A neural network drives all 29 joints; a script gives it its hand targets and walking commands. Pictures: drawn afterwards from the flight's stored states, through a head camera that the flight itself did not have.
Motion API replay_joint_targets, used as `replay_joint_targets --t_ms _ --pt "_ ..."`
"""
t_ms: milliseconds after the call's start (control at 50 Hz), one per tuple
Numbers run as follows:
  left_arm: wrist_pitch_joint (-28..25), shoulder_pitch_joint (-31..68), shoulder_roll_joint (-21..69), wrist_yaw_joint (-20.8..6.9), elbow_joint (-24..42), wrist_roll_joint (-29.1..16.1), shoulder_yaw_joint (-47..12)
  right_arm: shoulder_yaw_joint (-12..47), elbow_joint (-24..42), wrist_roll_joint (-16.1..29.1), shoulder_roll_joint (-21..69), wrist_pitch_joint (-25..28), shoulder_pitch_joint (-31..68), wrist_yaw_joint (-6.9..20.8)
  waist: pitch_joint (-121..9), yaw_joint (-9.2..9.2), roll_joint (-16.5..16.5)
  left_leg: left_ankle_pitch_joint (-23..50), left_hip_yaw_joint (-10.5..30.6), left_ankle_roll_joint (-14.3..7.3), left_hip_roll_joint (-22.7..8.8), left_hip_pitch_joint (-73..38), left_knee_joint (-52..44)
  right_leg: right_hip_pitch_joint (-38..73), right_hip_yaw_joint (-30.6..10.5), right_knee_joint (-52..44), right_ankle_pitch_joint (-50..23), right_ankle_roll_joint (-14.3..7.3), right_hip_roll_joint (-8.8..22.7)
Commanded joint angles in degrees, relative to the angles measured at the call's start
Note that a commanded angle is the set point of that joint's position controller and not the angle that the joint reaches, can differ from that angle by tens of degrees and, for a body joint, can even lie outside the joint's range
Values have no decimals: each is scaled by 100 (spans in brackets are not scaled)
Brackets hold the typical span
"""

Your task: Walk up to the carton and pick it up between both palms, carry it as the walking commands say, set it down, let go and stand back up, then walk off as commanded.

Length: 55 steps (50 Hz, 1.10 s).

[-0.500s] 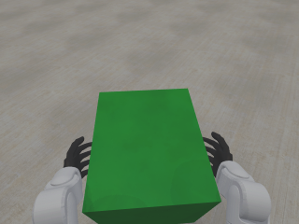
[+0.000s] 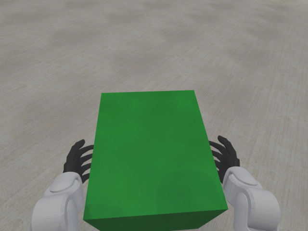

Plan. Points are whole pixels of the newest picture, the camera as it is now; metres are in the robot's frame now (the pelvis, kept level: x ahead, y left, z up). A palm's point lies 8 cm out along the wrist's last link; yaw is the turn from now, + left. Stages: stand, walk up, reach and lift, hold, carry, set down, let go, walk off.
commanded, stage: carry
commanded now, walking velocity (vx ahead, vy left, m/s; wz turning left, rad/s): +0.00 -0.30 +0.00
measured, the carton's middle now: (151, 162) +0.30 +0.00 +0.03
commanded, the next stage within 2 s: none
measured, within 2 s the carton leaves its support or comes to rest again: neither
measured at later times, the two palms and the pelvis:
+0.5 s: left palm (125, 202) +0.18 +0.06 +0.08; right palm (283, 188) +0.20 -0.27 +0.10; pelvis -0.04 -0.12 +0.00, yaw +2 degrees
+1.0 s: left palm (209, 205) +0.17 -0.10 +0.11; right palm out of the picture +0.18 -0.44 +0.09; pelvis -0.07 -0.27 +0.00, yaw +2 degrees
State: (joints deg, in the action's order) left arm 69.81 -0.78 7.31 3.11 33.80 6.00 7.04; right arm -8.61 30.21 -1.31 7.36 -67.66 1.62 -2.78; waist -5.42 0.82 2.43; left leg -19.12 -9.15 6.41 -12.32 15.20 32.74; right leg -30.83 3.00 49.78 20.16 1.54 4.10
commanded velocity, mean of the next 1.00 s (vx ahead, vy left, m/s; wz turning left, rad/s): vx -0.07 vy -0.21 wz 0.00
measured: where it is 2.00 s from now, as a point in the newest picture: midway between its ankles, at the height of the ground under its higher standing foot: outside the picture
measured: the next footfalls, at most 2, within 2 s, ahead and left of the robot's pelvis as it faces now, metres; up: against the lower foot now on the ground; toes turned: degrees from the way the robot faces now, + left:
right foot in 0.04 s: +0.08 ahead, -0.16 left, +0.00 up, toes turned -6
left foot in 0.42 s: -0.04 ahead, +0.01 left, +0.00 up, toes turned +12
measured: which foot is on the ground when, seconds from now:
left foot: down 0.00-0.04, up 0.06-0.40, down 0.42-0.74, up 0.76-1.00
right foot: up 0.00-0.02, down 0.04-0.42, up 0.44-0.72, down 0.74-1.00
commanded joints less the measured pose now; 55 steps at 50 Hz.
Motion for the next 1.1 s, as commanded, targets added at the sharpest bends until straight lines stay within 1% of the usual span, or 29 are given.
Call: replay_joint_targets --t_ms 0,20,40,120,140,260,340,360,380,400,440,500,520,580,600,660,680,700,720,740,800,820,840,880,960,980,1020,1060,1080 --pt "-35 2148 4069 -460 635 -2032 -4013 4287 890 1727 4320 -139 2112 403 -1142 -229 -745 1000 116 -376 -217 687 1212 2308 -51 -2927 -741 -29 296" --pt "25 1818 3905 -453 499 -2022 -3991 4277 893 1637 4171 -164 1524 378 -1125 -55 1011 -1735 -223 -232 645 1499 2047 2406 -1346 -3018 -2932 -279 1353" --pt "-48 1882 4010 -520 396 -1986 -3875 4514 917 1756 4315 -100 2036 410 -985 -59 1993 -2606 234 -177 946 1878 2918 2336 -1616 -2869 -4090 -550 1705" --pt "-243 1976 4494 -645 543 -2100 -3838 4793 1248 1973 4839 37 2439 414 -1720 -208 1267 -1615 218 -403 839 1893 3943 2344 -564 -2526 -3382 -1130 957" --pt "-243 2095 4438 -692 592 -2113 -3852 4782 1069 1844 4772 -7 2321 423 -1593 -196 1314 -1400 261 -478 832 1871 4251 1928 -653 -2786 -2065 -1063 961" --pt "-279 2221 4303 -625 658 -2028 -4052 4583 966 1692 4426 -4 2252 449 -1128 -198 741 -1124 74 -624 952 1139 2142 1361 -981 -3288 -253 -1326 1061" --pt "-93 1914 4162 -515 321 -1948 -4170 4357 785 1651 4196 -82 1822 473 -1009 -8 612 -168 -253 -814 1027 -909 -202 90 -366 -3523 1145 -620 581" --pt "-175 2261 4092 -508 719 -2015 -4232 4342 802 1685 4265 -30 1742 502 -902 104 -290 -232 647 -988 393 -1322 -1114 -546 4 -2645 944 -307 219" --pt "-64 2495 3896 -468 571 -1942 -4133 4140 273 1630 4104 -122 1645 473 -405 121 -2705 -1338 3454 -1520 -1870 -1002 -2251 -1675 445 -443 1181 -15 -309" --pt "-54 2676 3921 -481 623 -1958 -4067 4136 349 1690 4164 -154 1847 507 182 -10 -1800 -1009 3942 -1871 -2678 323 -2624 -1283 -371 740 1125 13 -346" --pt "-76 2345 4068 -433 361 -1912 -4138 4058 263 1561 4155 -127 1677 562 -369 0 -465 456 2559 -1638 -1777 -413 -1805 -1183 -894 1526 217 -11 -203" --pt "-184 2273 4498 -387 505 -2065 -4378 4163 776 1784 4369 0 1955 571 -1120 4 -1201 5509 1349 -1404 -1088 -1939 -441 -1332 -277 1088 144 119 -367" --pt "-224 2792 4493 -384 775 -2112 -4386 4089 866 1779 4362 40 2092 572 -859 34 -1197 5663 1499 -1423 -1124 -1612 -588 -1235 -361 1210 122 140 -418" --pt "-154 2262 4173 -365 689 -1979 -4282 4066 791 1719 4161 -21 1801 516 -687 36 -1264 4599 1210 -1275 -1079 -998 -674 -586 -216 295 200 202 -103" --pt "-134 2125 4175 -305 710 -1981 -4273 4017 693 1711 4155 -48 1665 506 -748 -23 -1855 4809 987 -1161 -995 -871 -451 -326 -117 -244 170 119 -20" --pt "-126 2149 4211 -392 888 -2091 -4287 4202 1124 1795 4256 -18 2026 458 -1198 -133 -2079 3430 588 -718 -757 -221 -223 1170 256 -1921 -325 47 -92" --pt "-103 1773 4164 -388 539 -1955 -4114 4265 1023 1708 4202 -36 1784 418 -1397 -181 -1704 3028 358 -501 -449 -280 722 1751 42 -2609 -136 -48 -31" --pt "-113 2003 4073 -430 800 -2105 -4120 4332 970 1724 4307 -39 1797 395 -1428 -117 -420 1011 329 -441 -74 588 1371 2434 -293 -2881 -1559 -77 398" --pt "-124 1619 4001 -463 466 -1993 -3981 4464 1209 1654 4135 -37 1718 366 -1188 -8 1873 -1825 98 -200 807 1508 2442 2429 -1678 -2801 -5014 -368 1564" --pt "-200 1971 4216 -523 567 -2072 -3854 4803 1316 1874 4476 -7 2406 396 -1453 -103 2302 -2463 402 -293 1059 1795 3384 2592 -1452 -2497 -5531 -806 1617" --pt "-277 1772 4503 -618 519 -2192 -3895 4751 1415 1921 4627 76 2240 384 -2010 -131 1191 -2016 549 -274 782 2254 4040 3482 -945 -1910 -6983 -952 1239" --pt "-318 1482 4391 -615 347 -2064 -3764 4875 1306 1968 4661 86 2286 376 -2002 -156 1290 -1818 517 -211 802 2113 4175 3558 -825 -1876 -6932 -936 1136" --pt "-407 1841 4413 -647 907 -2251 -3969 4763 1398 1853 4604 168 2107 353 -2100 -163 798 -1598 573 -325 879 2178 4429 3430 -1033 -1999 -6372 -920 1174" --pt "-399 1756 4320 -668 673 -2211 -3900 4878 1105 1783 4684 93 1990 332 -1731 -147 1320 -1507 644 -267 884 2216 4608 3073 -994 -2099 -6397 -894 1172" --pt "-319 1825 4247 -648 431 -2033 -3833 4757 1097 1752 4455 32 2329 340 -1114 -167 521 -1108 845 -298 937 2018 4670 2197 -1282 -2846 -3101 -736 1212" --pt "-285 1561 4158 -648 286 -1965 -3754 4863 1120 1802 4461 -7 2319 344 -1149 -173 1035 -1129 636 -329 1000 1998 4317 2156 -1262 -3065 -2253 -931 1106" --pt "-315 1683 4117 -637 497 -1988 -3824 4811 1201 1804 4398 16 2439 350 -1242 -208 534 -1075 691 -398 1079 1851 4072 2145 -1610 -3208 -1614 -1035 1325" --pt "-273 1717 3943 -651 504 -2073 -3821 4703 928 1649 4267 -70 1912 323 -904 -178 1013 -1126 618 -393 1067 1765 4145 1607 -1440 -3181 -1806 -1152 1227" --pt "-172 1494 3746 -619 232 -1893 -3671 4639 802 1608 4100 -147 1953 313 -755 -198 1009 -1180 559 -405 1090 1638 4436 1113 -1515 -3567 -776 -1189 1278"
